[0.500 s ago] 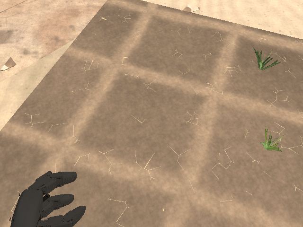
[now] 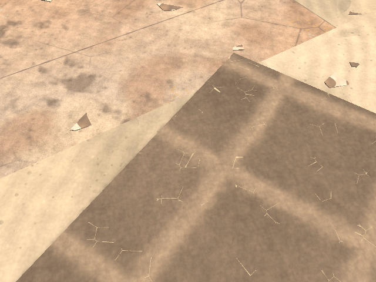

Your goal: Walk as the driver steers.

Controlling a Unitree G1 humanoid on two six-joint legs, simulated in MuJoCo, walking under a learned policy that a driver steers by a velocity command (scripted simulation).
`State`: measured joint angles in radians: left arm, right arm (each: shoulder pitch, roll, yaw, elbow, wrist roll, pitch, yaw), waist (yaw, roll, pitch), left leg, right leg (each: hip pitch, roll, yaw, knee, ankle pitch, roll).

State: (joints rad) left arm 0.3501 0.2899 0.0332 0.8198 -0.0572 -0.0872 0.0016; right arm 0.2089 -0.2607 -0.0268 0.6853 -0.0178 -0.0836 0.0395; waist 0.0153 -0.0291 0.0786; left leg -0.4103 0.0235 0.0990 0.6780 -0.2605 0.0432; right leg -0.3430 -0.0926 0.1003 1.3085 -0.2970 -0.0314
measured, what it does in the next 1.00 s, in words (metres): walks ahead, turning right: right foot, then left foot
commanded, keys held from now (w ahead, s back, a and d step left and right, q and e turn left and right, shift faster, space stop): w+e+shift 0.32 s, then e+shift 0.68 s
